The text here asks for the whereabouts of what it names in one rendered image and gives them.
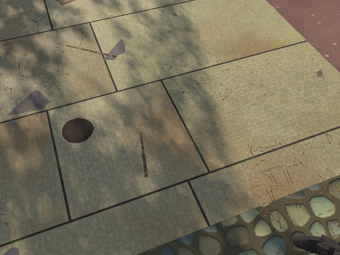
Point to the right robot hand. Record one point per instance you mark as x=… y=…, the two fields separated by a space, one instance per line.
x=315 y=244

